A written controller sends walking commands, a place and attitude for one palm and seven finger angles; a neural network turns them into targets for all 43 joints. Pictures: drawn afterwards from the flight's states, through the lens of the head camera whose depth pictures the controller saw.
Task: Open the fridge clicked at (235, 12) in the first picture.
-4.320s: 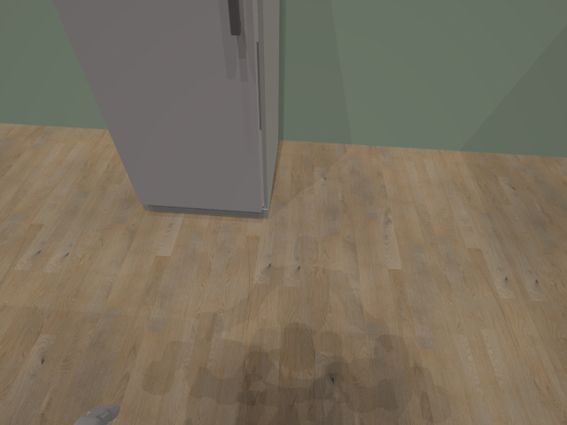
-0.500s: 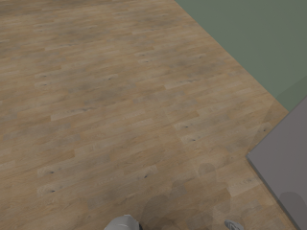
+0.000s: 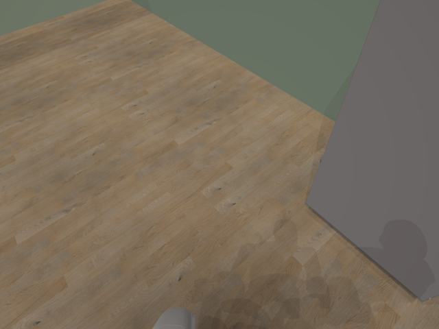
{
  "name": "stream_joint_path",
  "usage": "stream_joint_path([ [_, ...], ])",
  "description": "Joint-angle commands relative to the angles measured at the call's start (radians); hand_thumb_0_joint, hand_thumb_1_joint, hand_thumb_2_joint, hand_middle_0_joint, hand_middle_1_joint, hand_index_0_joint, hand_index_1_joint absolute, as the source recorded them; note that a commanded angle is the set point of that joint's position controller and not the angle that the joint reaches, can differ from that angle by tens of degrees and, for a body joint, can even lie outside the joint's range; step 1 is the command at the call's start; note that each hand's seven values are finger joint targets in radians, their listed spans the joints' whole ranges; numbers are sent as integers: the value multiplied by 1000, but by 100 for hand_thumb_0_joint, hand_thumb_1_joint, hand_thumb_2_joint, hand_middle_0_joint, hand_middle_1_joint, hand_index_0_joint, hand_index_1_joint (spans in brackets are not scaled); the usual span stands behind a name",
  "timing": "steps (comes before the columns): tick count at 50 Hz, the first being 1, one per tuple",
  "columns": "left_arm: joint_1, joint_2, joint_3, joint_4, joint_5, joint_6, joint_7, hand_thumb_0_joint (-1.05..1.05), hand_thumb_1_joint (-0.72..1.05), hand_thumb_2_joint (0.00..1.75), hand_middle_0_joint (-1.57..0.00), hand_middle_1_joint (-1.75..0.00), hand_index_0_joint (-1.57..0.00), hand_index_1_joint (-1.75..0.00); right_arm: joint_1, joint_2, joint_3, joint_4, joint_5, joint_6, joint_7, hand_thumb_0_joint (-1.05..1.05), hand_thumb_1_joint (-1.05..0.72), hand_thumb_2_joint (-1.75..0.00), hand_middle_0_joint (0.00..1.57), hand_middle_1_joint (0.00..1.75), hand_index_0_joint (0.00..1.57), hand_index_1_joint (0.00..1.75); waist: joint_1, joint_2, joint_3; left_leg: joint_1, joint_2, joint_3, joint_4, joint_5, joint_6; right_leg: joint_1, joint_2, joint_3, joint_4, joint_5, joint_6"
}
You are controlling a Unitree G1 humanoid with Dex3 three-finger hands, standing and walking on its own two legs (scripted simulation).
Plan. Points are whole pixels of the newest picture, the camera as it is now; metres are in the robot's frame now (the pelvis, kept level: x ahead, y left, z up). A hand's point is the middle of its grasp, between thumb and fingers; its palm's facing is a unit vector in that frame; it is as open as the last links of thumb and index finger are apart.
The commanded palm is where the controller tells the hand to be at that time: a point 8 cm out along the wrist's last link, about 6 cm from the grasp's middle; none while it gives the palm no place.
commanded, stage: turn to face it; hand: right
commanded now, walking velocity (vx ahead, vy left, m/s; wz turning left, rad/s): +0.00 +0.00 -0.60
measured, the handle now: out of the picture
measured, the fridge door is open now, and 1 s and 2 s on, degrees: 0 0 0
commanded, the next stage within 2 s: take the last steps up to it in 1.28 s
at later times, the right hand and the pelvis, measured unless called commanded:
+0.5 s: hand out of the picture -0.01 -0.16 -0.15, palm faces +0.33 +0.90 -0.26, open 7.4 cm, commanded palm none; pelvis -0.03 +0.05 +0.00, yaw -18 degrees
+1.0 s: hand out of the picture -0.15 -0.23 -0.16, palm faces +0.60 +0.76 -0.25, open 7.4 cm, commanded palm none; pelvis -0.09 +0.00 +0.01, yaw -35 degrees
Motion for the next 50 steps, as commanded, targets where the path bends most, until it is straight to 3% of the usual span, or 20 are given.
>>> stream_joint_path([
  [1,48,202,50,-54,-1,-18,7,0,90,90,-20,-30,-20,-30,-5,-46,-1,-75,1,-20,-5,0,-90,-90,20,30,20,30,11,-108,-166,-66,10,-50,-49,19,-21,272,-252,327,-239,345,-62],
  [11,23,233,74,-54,3,12,-7,0,90,90,-20,-30,-20,-30,-35,-58,6,-110,7,-19,-14,0,-90,-90,20,30,20,30,31,-167,-140,47,-39,-64,-299,-63,-4,201,-221,498,-258,111,-90],
  [14,-7,241,80,-67,5,22,-11,0,90,90,-20,-30,-20,-30,2,-56,10,-114,9,-22,-17,0,-90,-90,20,30,20,30,19,-194,-143,151,-68,-59,-423,-69,14,134,-192,536,-248,93,-79],
  [17,-76,229,85,-94,3,34,-19,0,90,90,-20,-30,-20,-30,134,-72,1,-90,14,-24,-22,0,-90,-90,20,30,20,30,-43,-182,-139,392,-87,-25,-674,42,44,-41,-121,508,-250,-63,-8],
  [18,-86,195,83,-105,-4,40,-23,0,90,90,-20,-30,-20,-30,179,-107,-8,-86,6,-29,-25,0,-90,-90,20,30,20,30,-62,-104,-123,508,-10,-83,-828,40,76,-173,-51,446,-153,-165,48],
  [19,-66,127,74,-123,-11,41,-25,0,90,90,-20,-30,-20,-30,167,-204,-25,-110,-15,-38,-33,0,-90,-90,20,30,20,30,-61,180,-106,548,268,-404,-999,-187,176,-358,76,265,137,-275,124],
  [20,-70,148,78,-135,7,40,-23,0,90,90,-20,-30,-20,-30,68,-220,-8,-149,-9,-28,-32,0,-90,-90,20,30,20,30,-38,215,-39,333,409,-447,-1037,-193,236,-336,92,176,393,-299,136],
  [22,-46,171,83,-104,11,60,-38,0,90,90,-20,-30,-20,-30,-69,-164,1,-183,0,-43,-29,0,-90,-90,20,30,20,30,23,182,3,146,286,-298,-1011,-116,187,-240,26,172,628,-200,131],
  [24,-7,158,77,-82,7,60,-48,0,90,90,-20,-30,-20,-30,-98,-105,19,-177,-4,-51,-26,0,-90,-90,20,30,20,30,54,131,31,164,208,-125,-930,79,164,-236,-6,132,686,-113,147],
  [29,-135,127,51,-112,-3,51,-49,0,90,90,-20,-30,-20,-30,79,-151,11,-118,-12,-54,-21,0,-90,-90,20,30,20,30,-47,139,-20,373,250,-44,-828,352,193,-199,-22,48,413,-210,174],
  [31,-155,118,41,-119,-7,46,-49,0,90,90,-20,-30,-20,-30,107,-186,2,-108,-15,-49,-18,0,-90,-90,20,30,20,30,-63,173,-42,397,262,-30,-788,440,197,-145,-13,16,301,-235,168],
  [33,-139,123,36,-118,-11,38,-46,0,90,90,-20,-30,-20,-30,114,-206,-4,-103,-16,-44,-16,0,-90,-90,20,30,20,30,-65,212,-79,426,269,-8,-738,524,188,-80,-1,-12,195,-235,158],
  [35,-74,143,40,-104,-10,29,-42,0,90,90,-20,-30,-20,-30,95,-205,-9,-103,-11,-37,-14,0,-90,-90,20,30,20,30,-28,217,-108,397,253,54,-642,522,133,43,4,-27,12,-116,147],
  [36,-16,183,49,-89,-8,20,-43,0,90,90,-20,-30,-20,-30,87,-191,-8,-109,-1,-31,-11,0,-90,-90,20,30,20,30,6,119,-147,311,231,97,-525,454,82,193,-16,8,-129,31,133],
  [37,36,298,75,-85,-1,7,-38,0,90,90,-20,-30,-20,-30,99,-131,-2,-141,7,-24,-4,0,-90,-90,20,30,20,30,33,-186,-195,63,119,147,-309,111,2,384,-250,307,-181,305,40],
  [38,106,376,92,-68,-5,10,-31,0,90,90,-20,-30,-20,-30,28,-73,22,-183,3,-25,-2,0,-90,-90,20,30,20,30,75,-359,-183,-95,45,91,-137,-318,-26,388,-427,490,-188,610,-92],
  [39,156,360,90,-35,-7,7,-19,0,90,90,-20,-30,-20,-30,-27,-88,21,-176,-3,-10,-18,0,-90,-90,20,30,20,30,98,-332,-216,-85,53,-16,-40,-287,-6,353,-417,492,-184,572,-94],
  [41,53,283,65,-60,2,4,-3,0,90,90,-20,-30,-20,-30,-62,-81,11,-146,3,-22,-7,0,-90,-90,20,30,20,30,58,-211,-122,-84,47,-46,16,-129,-3,245,-304,400,-191,469,-70],
  [43,-34,235,45,-82,0,-2,-1,0,90,90,-20,-30,-20,-30,6,-84,6,-104,1,-21,1,0,-90,-90,20,30,20,30,4,-186,-109,-40,38,-34,8,-25,-10,220,-228,306,-208,439,-35],
  [50,-4,215,43,-72,-2,-1,1,0,90,90,-20,-30,-20,-30,2,-88,10,-91,0,-14,-5,0,-90,-90,20,30,20,30,12,-141,-107,-18,11,-49,-107,5,-20,259,-219,368,-256,309,-69],
])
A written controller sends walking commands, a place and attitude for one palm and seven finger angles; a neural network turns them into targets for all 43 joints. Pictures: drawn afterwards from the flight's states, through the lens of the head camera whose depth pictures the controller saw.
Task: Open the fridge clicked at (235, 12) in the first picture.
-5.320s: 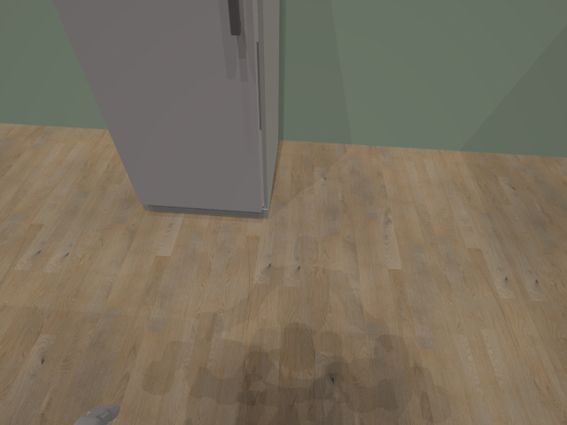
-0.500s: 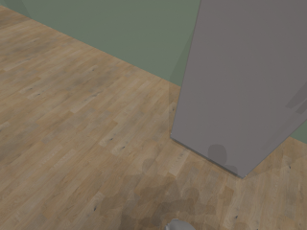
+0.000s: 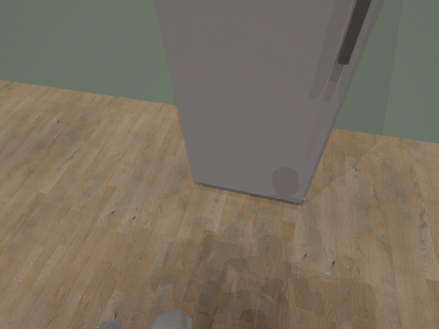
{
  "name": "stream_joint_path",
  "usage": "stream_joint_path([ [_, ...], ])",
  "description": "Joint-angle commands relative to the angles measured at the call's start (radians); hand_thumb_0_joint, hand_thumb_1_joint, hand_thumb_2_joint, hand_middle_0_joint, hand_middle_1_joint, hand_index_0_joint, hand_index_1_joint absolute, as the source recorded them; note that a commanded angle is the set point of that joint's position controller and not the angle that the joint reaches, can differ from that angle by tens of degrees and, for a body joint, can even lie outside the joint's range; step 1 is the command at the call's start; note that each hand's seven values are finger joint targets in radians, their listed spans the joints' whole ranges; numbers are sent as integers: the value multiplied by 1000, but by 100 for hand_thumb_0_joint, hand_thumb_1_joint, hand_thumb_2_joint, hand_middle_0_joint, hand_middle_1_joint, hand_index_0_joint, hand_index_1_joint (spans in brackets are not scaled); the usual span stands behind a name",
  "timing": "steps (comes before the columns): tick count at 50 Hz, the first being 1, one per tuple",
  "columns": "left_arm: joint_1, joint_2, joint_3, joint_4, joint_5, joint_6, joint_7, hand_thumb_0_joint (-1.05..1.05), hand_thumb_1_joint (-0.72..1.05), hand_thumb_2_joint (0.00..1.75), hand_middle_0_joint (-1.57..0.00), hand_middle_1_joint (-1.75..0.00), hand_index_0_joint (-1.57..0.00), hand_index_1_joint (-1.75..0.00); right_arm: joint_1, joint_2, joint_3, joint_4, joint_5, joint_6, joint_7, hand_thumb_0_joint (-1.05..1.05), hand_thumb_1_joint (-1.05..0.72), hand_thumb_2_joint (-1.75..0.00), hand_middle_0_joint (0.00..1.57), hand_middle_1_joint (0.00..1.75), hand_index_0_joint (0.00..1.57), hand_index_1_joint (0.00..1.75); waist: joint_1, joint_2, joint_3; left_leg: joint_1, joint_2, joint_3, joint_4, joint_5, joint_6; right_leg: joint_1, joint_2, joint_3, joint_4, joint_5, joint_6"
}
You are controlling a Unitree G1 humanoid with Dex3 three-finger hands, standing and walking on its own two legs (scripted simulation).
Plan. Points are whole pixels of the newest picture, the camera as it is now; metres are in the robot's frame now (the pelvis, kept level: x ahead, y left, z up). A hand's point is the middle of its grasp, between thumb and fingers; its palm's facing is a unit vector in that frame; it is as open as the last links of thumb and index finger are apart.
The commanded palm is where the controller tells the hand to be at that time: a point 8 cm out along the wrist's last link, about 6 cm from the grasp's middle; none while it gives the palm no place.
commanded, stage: turn to face it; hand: right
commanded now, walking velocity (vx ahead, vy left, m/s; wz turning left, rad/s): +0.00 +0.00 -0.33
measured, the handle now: out of the picture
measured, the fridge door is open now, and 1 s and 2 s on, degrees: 0 0 0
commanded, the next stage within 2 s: take the last steps up to it in 0.28 s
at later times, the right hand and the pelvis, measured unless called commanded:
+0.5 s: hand out of the picture +0.00 -0.15 -0.15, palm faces +0.21 +0.94 -0.25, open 7.4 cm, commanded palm none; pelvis -0.03 +0.04 +0.00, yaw -10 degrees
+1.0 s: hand out of the picture -0.02 -0.21 -0.18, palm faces +0.26 +0.95 -0.15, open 7.4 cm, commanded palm none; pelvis +0.03 -0.04 +0.00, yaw -11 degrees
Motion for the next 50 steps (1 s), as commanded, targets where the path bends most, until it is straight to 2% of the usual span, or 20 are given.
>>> stream_joint_path([
  [1,67,204,55,-44,6,-13,13,0,90,90,-20,-30,-20,-30,-25,-53,-6,-73,-3,-19,-10,0,-90,-90,20,30,20,30,41,-143,-117,-52,-2,-31,-66,-12,-3,163,-266,293,-168,280,-99],
  [9,75,193,57,-25,14,-2,14,0,90,90,-20,-30,-20,-30,-36,-19,9,-81,2,-25,-19,0,-90,-90,20,30,20,30,42,-158,-120,97,-55,-32,-295,-77,33,103,-257,385,-154,250,-118],
  [13,50,175,55,-19,4,0,8,0,90,90,-20,-30,-20,-30,67,-13,11,-51,9,-42,-27,0,-90,-90,20,30,20,30,-9,-122,-151,338,-79,-11,-633,120,53,-12,-191,352,-86,207,-60],
  [14,53,144,50,-15,-4,-2,4,0,90,90,-20,-30,-20,-30,84,-46,7,-45,4,-53,-31,0,-90,-90,20,30,20,30,-17,-48,-145,450,-25,-64,-758,179,65,-109,-143,316,-26,125,-13],
  [15,69,86,40,-23,-12,-6,-1,0,90,90,-20,-30,-20,-30,88,-110,-6,-46,-9,-63,-38,0,-90,-90,20,30,20,30,-12,141,-138,525,185,-276,-828,157,139,-266,-27,176,132,-89,57],
  [16,48,92,43,-47,-7,0,-1,0,90,90,-20,-30,-20,-30,72,-158,-10,-70,-13,-58,-33,0,-90,-90,20,30,20,30,-22,217,-99,397,350,-380,-865,185,249,-281,39,70,327,-318,90],
  [17,36,127,58,-37,8,23,1,0,90,90,-20,-30,-20,-30,45,-142,-15,-79,-5,-61,-34,0,-90,-90,20,30,20,30,-21,244,-75,266,336,-375,-886,133,272,-255,-2,105,469,-341,88],
  [19,59,115,59,4,7,34,-7,0,90,90,-20,-30,-20,-30,-20,-76,1,-81,-4,-59,-34,0,-90,-90,20,30,20,30,27,81,-12,199,236,-263,-863,152,253,-253,-25,89,629,-242,91],
  [20,98,97,54,25,9,35,-11,0,90,90,-20,-30,-20,-30,-28,-61,7,-76,-4,-66,-29,0,-90,-90,20,30,20,30,39,69,-20,235,191,-183,-855,138,228,-254,-35,68,659,-181,101],
  [25,48,84,46,29,20,17,-22,0,90,90,-20,-30,-20,-30,126,-38,11,1,-10,-92,-17,0,-90,-90,20,30,20,30,-20,127,4,315,182,-173,-923,-79,207,-296,-90,3,566,-121,122],
  [30,-25,53,30,23,13,-11,-26,0,90,90,-20,-30,-20,-30,245,-49,13,78,-22,-102,-6,0,-90,-90,20,30,20,30,-66,152,1,384,190,-178,-926,-68,234,-242,-96,-62,305,-192,106],
  [32,-13,37,20,34,9,-22,-24,0,90,90,-20,-30,-20,-30,251,-59,11,101,-22,-99,-4,0,-90,-90,20,30,20,30,-61,159,-13,360,186,-155,-903,-30,237,-160,-83,-90,209,-210,93],
  [35,112,35,11,87,6,-40,-12,0,90,90,-20,-30,-20,-30,207,-42,13,122,-9,-89,-3,0,-90,-90,20,30,20,30,9,127,-30,203,120,-69,-815,-93,187,121,-56,-152,-30,-78,86],
  [36,175,66,16,116,3,-49,-3,0,90,90,-20,-30,-20,-30,195,-12,20,120,-4,-85,0,0,-90,-90,20,30,20,30,38,23,-45,92,83,-27,-732,-115,155,272,-88,-118,-88,-95,85],
  [38,344,222,52,154,15,-53,14,0,90,90,-20,-30,-20,-30,146,81,42,76,-5,-83,9,0,-90,-90,20,30,20,30,114,-327,-28,-179,-59,135,-305,-187,87,366,-451,344,-298,-365,-55],
  [39,348,228,54,159,16,-51,20,0,90,90,-20,-30,-20,-30,71,47,35,51,-14,-76,8,0,-90,-90,20,30,20,30,126,-319,6,-214,-27,54,-159,-192,97,293,-484,407,-339,-448,-91],
  [41,252,142,30,142,13,-57,25,0,90,90,-20,-30,-20,-30,52,43,25,77,-17,-75,22,0,-90,-90,20,30,20,30,78,-190,119,-223,19,8,-31,-48,102,160,-421,296,-362,-375,-84],
  [43,206,90,17,132,10,-76,29,0,90,90,-20,-30,-20,-30,115,65,25,117,-19,-75,32,0,-90,-90,20,30,20,30,35,-145,88,-158,25,17,-29,64,88,149,-344,143,-342,-145,-55],
  [45,208,82,15,138,3,-89,33,0,90,90,-20,-30,-20,-30,144,75,25,131,-16,-68,33,0,-90,-90,20,30,20,30,12,-144,52,-150,22,23,-32,123,73,181,-322,66,-327,30,-59],
  [50,279,72,16,175,4,-97,38,0,90,90,-20,-30,-20,-30,29,72,24,89,-11,-62,33,0,-90,-90,20,30,20,30,23,-127,70,-194,32,31,-155,168,65,238,-335,18,-296,266,-82],
])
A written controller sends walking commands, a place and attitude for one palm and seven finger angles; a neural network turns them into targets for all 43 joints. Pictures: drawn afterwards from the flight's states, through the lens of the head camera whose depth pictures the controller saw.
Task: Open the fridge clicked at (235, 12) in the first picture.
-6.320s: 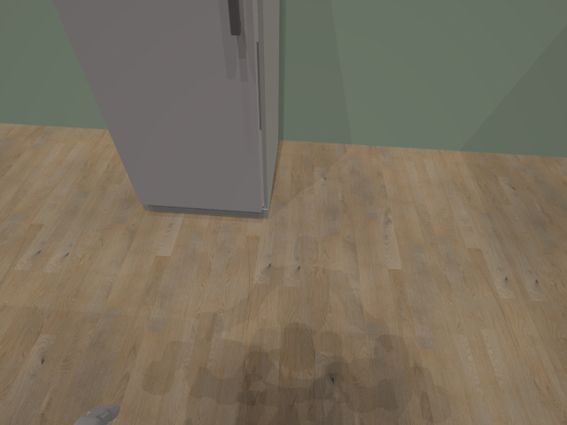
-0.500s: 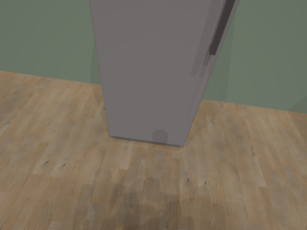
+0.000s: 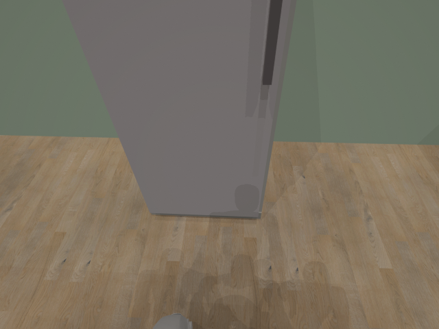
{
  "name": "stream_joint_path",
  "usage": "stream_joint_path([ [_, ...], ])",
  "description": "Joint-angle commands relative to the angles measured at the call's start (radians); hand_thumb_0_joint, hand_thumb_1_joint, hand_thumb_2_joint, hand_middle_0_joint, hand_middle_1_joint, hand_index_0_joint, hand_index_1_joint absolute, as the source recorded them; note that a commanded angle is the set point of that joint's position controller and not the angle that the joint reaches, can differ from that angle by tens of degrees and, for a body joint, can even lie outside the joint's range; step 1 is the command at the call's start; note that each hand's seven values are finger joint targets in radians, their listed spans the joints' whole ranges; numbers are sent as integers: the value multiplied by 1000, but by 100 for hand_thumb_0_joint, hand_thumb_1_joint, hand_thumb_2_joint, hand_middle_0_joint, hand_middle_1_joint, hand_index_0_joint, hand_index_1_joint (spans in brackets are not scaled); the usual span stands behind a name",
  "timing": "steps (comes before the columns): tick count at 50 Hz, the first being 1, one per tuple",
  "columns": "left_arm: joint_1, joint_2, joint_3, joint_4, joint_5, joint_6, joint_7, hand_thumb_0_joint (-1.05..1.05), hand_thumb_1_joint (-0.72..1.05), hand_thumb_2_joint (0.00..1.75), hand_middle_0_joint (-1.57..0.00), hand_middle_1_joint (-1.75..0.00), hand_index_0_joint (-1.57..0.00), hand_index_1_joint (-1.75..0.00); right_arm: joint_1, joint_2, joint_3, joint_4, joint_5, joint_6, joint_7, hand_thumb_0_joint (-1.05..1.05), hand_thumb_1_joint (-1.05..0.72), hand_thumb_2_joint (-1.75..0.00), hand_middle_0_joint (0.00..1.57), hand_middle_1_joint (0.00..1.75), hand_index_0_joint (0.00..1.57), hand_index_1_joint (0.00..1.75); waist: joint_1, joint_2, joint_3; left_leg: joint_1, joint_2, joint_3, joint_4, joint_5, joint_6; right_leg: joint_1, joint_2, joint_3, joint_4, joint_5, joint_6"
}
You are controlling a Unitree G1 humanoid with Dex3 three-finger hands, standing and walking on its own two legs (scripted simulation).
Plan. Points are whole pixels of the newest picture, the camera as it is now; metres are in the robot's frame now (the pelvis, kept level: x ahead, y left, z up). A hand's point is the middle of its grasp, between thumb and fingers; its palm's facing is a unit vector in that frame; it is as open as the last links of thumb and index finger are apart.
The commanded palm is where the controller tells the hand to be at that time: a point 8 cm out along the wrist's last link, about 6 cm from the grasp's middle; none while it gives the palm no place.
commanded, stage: take the last steps up to it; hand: right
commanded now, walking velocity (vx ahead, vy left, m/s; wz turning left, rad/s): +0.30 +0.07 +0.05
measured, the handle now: (274, 10) +0.72 -0.10 +0.26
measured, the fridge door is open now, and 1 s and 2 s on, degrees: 0 0 0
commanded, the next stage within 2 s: come to a stop and stand still in 0.48 s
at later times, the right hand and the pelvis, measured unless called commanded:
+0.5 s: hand (287, 302) +0.22 -0.13 -0.17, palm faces +0.02 +0.98 -0.21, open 7.2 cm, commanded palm none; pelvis +0.17 +0.05 -0.01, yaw +1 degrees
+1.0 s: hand (286, 291) +0.25 -0.13 -0.18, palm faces +0.03 +0.97 -0.24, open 7.4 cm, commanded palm none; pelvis +0.21 +0.06 -0.01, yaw +3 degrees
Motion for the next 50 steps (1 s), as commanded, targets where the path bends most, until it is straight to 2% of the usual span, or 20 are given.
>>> stream_joint_path([
  [1,107,137,25,3,5,-17,6,0,90,90,-20,-30,-20,-30,-132,-16,2,-98,2,-19,2,0,-90,-90,20,30,20,30,37,-146,131,-137,21,-2,-115,42,-3,0,-281,140,-143,350,-118],
  [7,124,146,34,32,19,-8,5,0,90,90,-20,-30,-20,-30,-239,-12,-1,-135,6,-30,4,0,-90,-90,20,30,20,30,50,-169,153,13,-25,40,-324,22,41,-32,-296,120,-75,432,-103],
  [9,105,160,37,35,16,-3,4,0,90,90,-20,-30,-20,-30,-137,-37,-8,-110,6,-40,0,0,-90,-90,20,30,20,30,-4,-137,89,200,-75,73,-408,12,67,-52,-279,93,68,593,-86],
  [10,99,160,35,36,10,-3,2,0,90,90,-20,-30,-20,-30,-6,-57,-15,-66,1,-52,-3,0,-90,-90,20,30,20,30,-63,-98,12,374,-104,97,-483,68,76,-78,-231,54,230,638,-57],
  [11,108,138,33,33,-2,-6,-7,0,90,90,-20,-30,-20,-30,141,-125,-34,-22,-6,-69,-12,0,-90,-90,20,30,20,30,-121,2,-105,632,6,-36,-512,105,119,-240,-178,20,478,494,-19],
  [12,142,65,20,2,-16,-12,-11,0,90,90,-20,-30,-20,-30,253,-229,-59,0,-3,-74,-26,0,-90,-90,20,30,20,30,-132,246,-225,827,299,-463,-612,255,239,-491,-9,-15,824,-212,27],
  [13,105,99,23,-18,-19,-2,-9,0,90,90,-20,-30,-20,-30,223,-256,-56,-9,17,-69,-28,0,-90,-90,20,30,20,30,-120,177,-231,728,352,-526,-706,145,299,-519,-25,109,978,-319,4],
  [15,-9,85,31,-45,-4,13,-18,0,90,90,-20,-30,-20,-30,17,-164,-34,-71,15,-59,-37,0,-90,-90,20,30,20,30,-63,64,-18,425,289,-430,-795,-158,257,-570,-105,150,1031,-166,0],
  [16,3,70,30,-38,6,22,-22,0,90,90,-20,-30,-20,-30,-53,-116,-19,-88,11,-63,-41,0,-90,-90,20,30,20,30,-18,46,21,322,245,-321,-810,-140,226,-538,-126,147,983,-106,7],
  [20,82,27,17,-18,13,51,-27,0,90,90,-20,-30,-20,-30,-92,-61,5,-89,3,-76,-45,0,-90,-90,20,30,20,30,60,60,5,179,149,-102,-815,67,187,-396,-122,89,730,-65,47],
  [25,-34,28,9,-67,9,35,-36,0,90,90,-20,-30,-20,-30,-34,-85,-2,-64,2,-77,-38,0,-90,-90,20,30,20,30,21,71,3,274,146,-108,-786,121,206,-371,-97,47,447,-35,60],
  [29,-41,53,7,-54,8,17,-33,0,90,90,-20,-30,-20,-30,-20,-80,0,-40,8,-66,-37,0,-90,-90,20,30,20,30,36,39,11,240,113,-88,-696,52,158,-186,-69,16,217,77,63],
  [30,-12,77,4,-37,7,8,-27,0,90,90,-20,-30,-20,-30,-15,-55,8,-37,13,-59,-39,0,-90,-90,20,30,20,30,46,-33,-4,204,68,-59,-607,80,121,-84,-88,51,130,168,63],
  [32,15,179,10,-29,10,11,-9,0,90,90,-20,-30,-20,-30,37,12,28,-36,21,-44,-45,0,-90,-90,20,30,20,30,29,-267,-36,194,-48,36,-446,-125,20,-58,-341,289,45,545,-56],
  [34,-64,173,2,-33,6,23,13,0,90,90,-20,-30,-20,-30,26,-12,33,-18,16,-18,-53,0,-90,-90,20,30,20,30,18,-286,6,223,-43,-10,-302,-293,-1,-148,-363,314,-26,647,-114],
  [37,-95,179,15,-35,-1,33,28,0,90,90,-20,-30,-20,-30,38,-29,25,-11,12,-2,-56,0,-90,-90,20,30,20,30,18,-182,-40,163,-25,-40,-236,-252,-4,-26,-349,244,50,951,-139],
  [40,-95,206,47,-56,-1,50,30,0,90,90,-20,-30,-20,-30,10,-38,5,-50,5,16,-56,0,-90,-90,20,30,20,30,36,-143,-81,118,-39,-45,-120,-262,-7,-6,-365,216,65,944,-160],
  [43,-129,203,57,-79,4,61,23,0,90,90,-20,-30,-20,-30,3,-26,-7,-82,2,30,-55,0,-90,-90,20,30,20,30,27,-154,-107,106,-52,-56,-30,-244,-11,-62,-343,179,56,755,-156],
  [48,-194,197,62,-105,10,69,3,0,90,90,-20,-30,-20,-30,28,-4,0,-99,4,21,-52,0,-90,-90,20,30,20,30,5,-225,-98,256,-55,-6,-288,-163,1,-206,-300,171,35,356,-115],
  [50,-196,179,60,-107,3,75,-6,0,90,90,-20,-30,-20,-30,92,-25,-1,-78,-1,7,-51,0,-90,-90,20,30,20,30,-28,-141,-87,384,-59,13,-530,11,-1,-292,-232,137,114,146,-54],
])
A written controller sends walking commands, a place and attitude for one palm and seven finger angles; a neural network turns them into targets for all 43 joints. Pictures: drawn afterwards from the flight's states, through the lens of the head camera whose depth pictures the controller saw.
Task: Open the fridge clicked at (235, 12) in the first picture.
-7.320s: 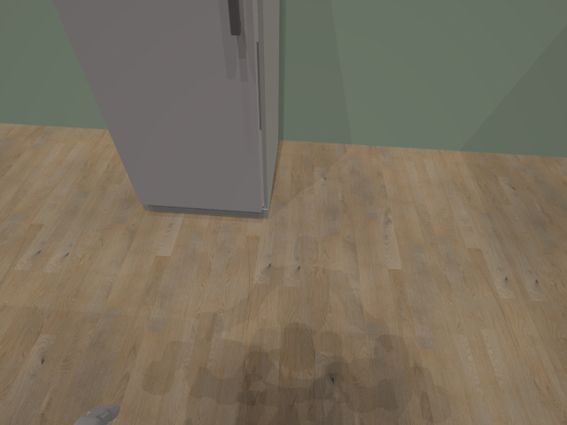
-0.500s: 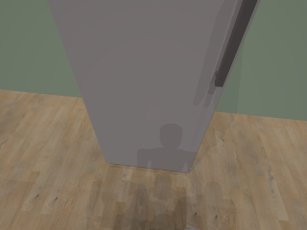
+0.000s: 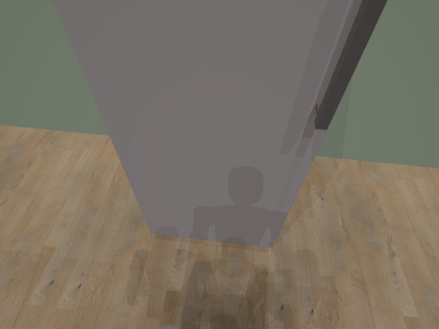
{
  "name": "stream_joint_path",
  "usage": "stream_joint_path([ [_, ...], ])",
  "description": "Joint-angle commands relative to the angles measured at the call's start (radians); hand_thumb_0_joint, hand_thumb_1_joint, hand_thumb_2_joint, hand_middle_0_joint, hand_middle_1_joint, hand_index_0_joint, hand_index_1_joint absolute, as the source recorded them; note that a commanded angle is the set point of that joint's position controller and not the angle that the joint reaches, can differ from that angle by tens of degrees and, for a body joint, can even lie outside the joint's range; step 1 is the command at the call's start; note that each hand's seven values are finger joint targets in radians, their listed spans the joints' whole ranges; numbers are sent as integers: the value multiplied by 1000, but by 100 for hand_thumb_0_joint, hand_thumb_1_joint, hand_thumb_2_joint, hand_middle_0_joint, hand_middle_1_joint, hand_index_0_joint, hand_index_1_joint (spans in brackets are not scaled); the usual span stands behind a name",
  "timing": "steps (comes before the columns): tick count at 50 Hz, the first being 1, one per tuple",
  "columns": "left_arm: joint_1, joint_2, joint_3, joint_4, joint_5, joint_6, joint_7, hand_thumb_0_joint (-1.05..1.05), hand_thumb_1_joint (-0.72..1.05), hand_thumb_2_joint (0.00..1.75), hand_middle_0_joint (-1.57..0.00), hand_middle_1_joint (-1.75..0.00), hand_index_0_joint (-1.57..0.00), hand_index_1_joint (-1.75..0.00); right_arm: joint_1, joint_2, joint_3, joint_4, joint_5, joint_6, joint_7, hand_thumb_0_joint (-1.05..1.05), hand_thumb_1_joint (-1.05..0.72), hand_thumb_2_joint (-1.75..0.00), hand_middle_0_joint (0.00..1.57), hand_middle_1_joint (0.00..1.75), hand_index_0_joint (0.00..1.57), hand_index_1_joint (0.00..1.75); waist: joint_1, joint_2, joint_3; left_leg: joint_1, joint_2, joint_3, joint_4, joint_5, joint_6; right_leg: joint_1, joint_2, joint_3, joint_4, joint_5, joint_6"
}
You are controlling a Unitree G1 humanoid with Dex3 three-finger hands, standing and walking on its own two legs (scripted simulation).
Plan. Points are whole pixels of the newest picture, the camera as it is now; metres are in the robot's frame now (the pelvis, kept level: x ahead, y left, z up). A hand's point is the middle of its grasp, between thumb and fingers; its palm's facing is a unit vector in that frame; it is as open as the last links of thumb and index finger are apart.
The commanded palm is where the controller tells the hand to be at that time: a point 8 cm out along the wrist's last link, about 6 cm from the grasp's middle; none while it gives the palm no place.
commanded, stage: come to a stop and stand still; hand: right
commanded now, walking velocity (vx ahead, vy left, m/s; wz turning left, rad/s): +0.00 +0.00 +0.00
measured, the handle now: (352, 37) +0.51 -0.18 +0.28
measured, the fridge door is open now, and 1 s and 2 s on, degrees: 0 0 0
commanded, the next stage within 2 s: look again from close up in 1.22 s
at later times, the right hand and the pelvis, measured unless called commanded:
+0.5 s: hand out of the picture -0.02 -0.13 -0.17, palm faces +0.08 +0.98 -0.20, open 7.3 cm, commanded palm none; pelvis -0.04 +0.04 +0.01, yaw -1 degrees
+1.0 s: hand out of the picture -0.06 -0.15 -0.17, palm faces +0.09 +0.98 -0.20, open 7.4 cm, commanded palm none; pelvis -0.06 +0.02 +0.00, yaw -2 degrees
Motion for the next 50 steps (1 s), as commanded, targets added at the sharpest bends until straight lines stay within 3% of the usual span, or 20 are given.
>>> stream_joint_path([
  [1,39,90,25,-54,-11,-1,-13,0,90,90,-20,-30,-20,-30,180,-86,-3,-2,-17,-27,-7,0,-90,-90,20,30,20,30,-23,59,-105,172,76,-81,-424,211,21,-63,-70,92,30,-130,-21],
  [2,50,29,6,-74,-15,7,-22,0,90,90,-20,-30,-20,-30,109,-153,-4,-25,-17,-35,-7,0,-90,-90,20,30,20,30,11,230,-54,85,241,-274,-514,171,98,-118,20,40,108,-280,30],
  [3,32,47,6,-78,-11,17,-26,0,90,90,-20,-30,-20,-30,64,-183,-7,-50,-13,-32,-4,0,-90,-90,20,30,20,30,-7,209,-54,-53,284,-280,-578,15,154,-44,32,75,209,-329,25],
  [5,39,56,8,-63,-3,33,-25,0,90,90,-20,-30,-20,-30,-5,-159,-8,-57,-14,-31,-8,0,-90,-90,20,30,20,30,3,283,16,-143,243,-305,-614,-129,169,-56,28,132,339,-301,7],
  [7,112,56,5,-22,-4,24,-26,0,90,90,-20,-30,-20,-30,-48,-129,-1,-60,-12,-32,-7,0,-90,-90,20,30,20,30,32,213,13,-110,188,-202,-568,-24,158,-46,30,120,384,-242,7],
  [12,157,24,-21,13,-5,0,-12,0,90,90,-20,-30,-20,-30,34,-106,2,-12,-1,-41,-8,0,-90,-90,20,30,20,30,5,136,-46,43,159,-167,-481,163,156,35,29,100,77,-191,23],
  [13,193,22,-25,29,-6,-7,-9,0,90,90,-20,-30,-20,-30,29,-103,5,-5,5,-41,-8,0,-90,-90,20,30,20,30,19,109,-61,32,148,-162,-462,156,136,102,25,110,-30,-119,20],
  [15,212,53,-33,52,-3,-28,-3,0,90,90,-20,-30,-20,-30,46,-64,17,7,14,-44,-4,0,-90,-90,20,30,20,30,3,-21,-66,44,65,-104,-412,197,68,131,-53,215,-147,34,-11],
  [16,196,72,-34,49,-3,-31,0,0,90,90,-20,-30,-20,-30,47,-57,18,9,14,-45,-4,0,-90,-90,20,30,20,30,-11,-8,-60,95,45,-90,-422,211,49,80,-78,224,-159,10,-15],
  [18,170,57,-37,66,-5,-38,-1,0,90,90,-20,-30,-20,-30,44,-65,18,38,13,-41,-5,0,-90,-90,20,30,20,30,-19,-106,-68,185,39,-52,-382,271,38,22,-70,225,-208,-31,-13],
  [24,216,40,-37,84,-5,-26,-2,0,90,90,-20,-30,-20,-30,67,-64,30,73,9,-43,-4,0,-90,-90,20,30,20,30,-6,17,-4,138,51,-90,-473,130,40,30,-22,180,-219,-157,1],
  [32,277,18,-40,88,-3,-21,-3,0,90,90,-20,-30,-20,-30,111,-42,27,82,5,-45,-8,0,-90,-90,20,30,20,30,11,50,19,49,53,-118,-512,-1,38,37,3,155,-195,-194,-6],
  [33,154,71,-41,25,-1,-42,-17,0,90,90,-20,-30,-20,-30,206,-62,44,100,-8,-72,-48,0,-90,-90,20,30,20,30,-33,9,31,101,97,-130,-430,349,38,-15,-7,93,4,-113,24],
  [34,169,32,-52,-9,-11,-51,-19,0,90,90,-20,-30,-20,-30,191,-98,47,105,-3,-94,-38,0,-90,-90,20,30,20,30,12,19,-45,99,159,-147,-428,521,80,50,18,112,5,-71,33],
  [35,275,7,-50,-6,-10,-52,-15,0,90,90,-20,-30,-20,-30,169,-100,40,71,-1,-95,-33,0,-90,-90,20,30,20,30,45,45,-206,151,171,-161,-405,375,104,117,34,119,-6,-145,24],
  [36,290,17,-49,5,-7,-55,-13,0,90,90,-20,-30,-20,-30,135,-87,38,56,-3,-91,-29,0,-90,-90,20,30,20,30,47,54,-223,145,145,-139,-385,322,111,126,38,125,-31,-89,19],
  [38,273,28,-46,0,-6,-47,-11,0,90,90,-20,-30,-20,-30,115,-67,43,42,1,-74,-21,0,-90,-90,20,30,20,30,40,45,-78,29,96,-112,-413,61,88,78,15,150,-62,-93,5],
  [40,269,43,-45,-17,-1,-43,-13,0,90,90,-20,-30,-20,-30,118,-59,42,28,-3,-62,-19,0,-90,-90,20,30,20,30,33,49,19,-3,66,-88,-397,5,70,-12,2,179,-107,-146,-6],
  [43,257,67,-38,-41,3,-38,-13,0,90,90,-20,-30,-20,-30,155,-51,37,14,-6,-51,-17,0,-90,-90,20,30,20,30,18,1,53,15,43,-86,-376,-30,62,-112,2,215,-172,-316,-19],
  [50,248,88,-35,-67,5,-40,-13,0,90,90,-20,-30,-20,-30,181,-51,30,-25,-9,-49,-13,0,-90,-90,20,30,20,30,6,11,36,61,32,-77,-353,21,55,-156,-4,241,-203,-362,-31],
])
